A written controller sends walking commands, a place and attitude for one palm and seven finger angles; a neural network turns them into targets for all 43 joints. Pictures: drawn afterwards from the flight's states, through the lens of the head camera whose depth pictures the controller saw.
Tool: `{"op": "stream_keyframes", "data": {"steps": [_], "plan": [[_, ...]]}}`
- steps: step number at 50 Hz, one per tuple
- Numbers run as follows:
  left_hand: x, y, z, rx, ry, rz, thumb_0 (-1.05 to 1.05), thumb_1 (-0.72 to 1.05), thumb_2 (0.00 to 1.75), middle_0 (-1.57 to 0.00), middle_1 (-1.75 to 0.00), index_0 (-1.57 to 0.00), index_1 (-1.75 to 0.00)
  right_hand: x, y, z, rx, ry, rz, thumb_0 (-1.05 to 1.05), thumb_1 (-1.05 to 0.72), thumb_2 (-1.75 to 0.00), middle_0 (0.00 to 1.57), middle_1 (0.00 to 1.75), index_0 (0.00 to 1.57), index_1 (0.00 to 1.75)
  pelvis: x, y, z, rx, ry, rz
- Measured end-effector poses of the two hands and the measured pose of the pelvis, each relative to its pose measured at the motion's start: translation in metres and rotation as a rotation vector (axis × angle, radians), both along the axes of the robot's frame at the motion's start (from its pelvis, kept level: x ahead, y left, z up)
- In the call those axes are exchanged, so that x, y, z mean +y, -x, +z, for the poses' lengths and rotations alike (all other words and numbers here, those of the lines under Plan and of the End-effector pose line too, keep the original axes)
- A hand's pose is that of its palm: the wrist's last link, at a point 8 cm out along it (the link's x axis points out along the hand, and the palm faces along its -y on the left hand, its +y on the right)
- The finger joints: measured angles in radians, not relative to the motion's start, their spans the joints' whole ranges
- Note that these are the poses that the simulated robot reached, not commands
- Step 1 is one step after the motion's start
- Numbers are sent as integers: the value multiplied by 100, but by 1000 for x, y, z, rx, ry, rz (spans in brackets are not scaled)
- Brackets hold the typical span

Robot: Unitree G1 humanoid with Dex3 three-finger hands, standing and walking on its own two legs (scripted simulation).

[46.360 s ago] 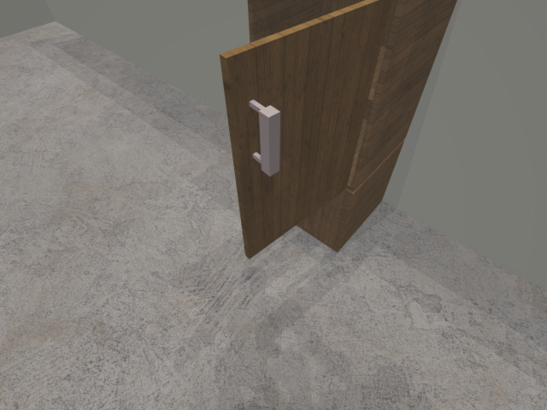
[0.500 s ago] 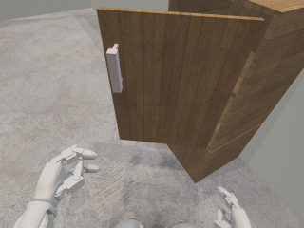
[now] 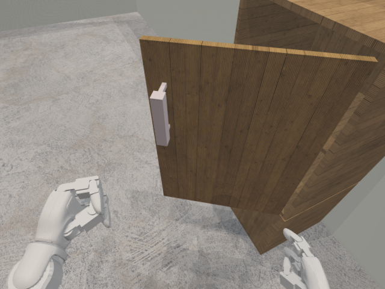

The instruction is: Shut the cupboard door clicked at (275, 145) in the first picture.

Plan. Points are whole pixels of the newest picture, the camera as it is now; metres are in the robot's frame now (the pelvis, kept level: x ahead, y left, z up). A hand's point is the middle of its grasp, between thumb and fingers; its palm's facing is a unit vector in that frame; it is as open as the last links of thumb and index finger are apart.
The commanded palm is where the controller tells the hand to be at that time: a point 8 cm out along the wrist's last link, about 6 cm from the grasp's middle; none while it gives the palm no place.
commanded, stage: raise the hand and make a fist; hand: left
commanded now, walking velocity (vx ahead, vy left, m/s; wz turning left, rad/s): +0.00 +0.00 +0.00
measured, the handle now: (163, 114) +0.46 +0.12 +0.12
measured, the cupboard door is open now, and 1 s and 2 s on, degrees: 54 54 54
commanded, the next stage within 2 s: bring the fist close to the handle in 0.60 s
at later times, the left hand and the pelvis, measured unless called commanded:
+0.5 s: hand (113, 206) +0.23 +0.16 +0.11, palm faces -0.06 -1.00 -0.04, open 3.1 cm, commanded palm +0.21 +0.21 +0.12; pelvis +0.00 -0.02 +0.02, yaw -1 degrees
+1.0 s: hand (122, 186) +0.26 +0.15 +0.13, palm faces -0.06 -1.00 -0.05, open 3.1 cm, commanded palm +0.24 +0.20 +0.12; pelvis -0.02 -0.03 +0.01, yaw +0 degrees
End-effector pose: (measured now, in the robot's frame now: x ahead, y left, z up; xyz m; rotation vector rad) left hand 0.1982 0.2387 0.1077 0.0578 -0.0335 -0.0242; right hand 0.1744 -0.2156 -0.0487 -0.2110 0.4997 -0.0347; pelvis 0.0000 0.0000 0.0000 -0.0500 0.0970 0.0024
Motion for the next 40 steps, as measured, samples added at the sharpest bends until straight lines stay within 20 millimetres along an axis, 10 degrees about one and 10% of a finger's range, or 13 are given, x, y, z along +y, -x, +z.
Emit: {"op": "stream_keyframes", "data": {"steps": [17,40], "plan": [[-8,-31,25,6,15,-31,2,90,90,-129,-150,-129,-150,-19,-2,0,76,-7,-30,2,-90,-90,21,30,20,30,-12,-11,14,-28,-18,-2],[-33,4,7,78,0,-43,2,89,90,-130,-150,-130,-150,-41,32,2,49,-5,-64,2,-90,-90,21,30,20,30,-31,18,14,-82,-30,-10]]}}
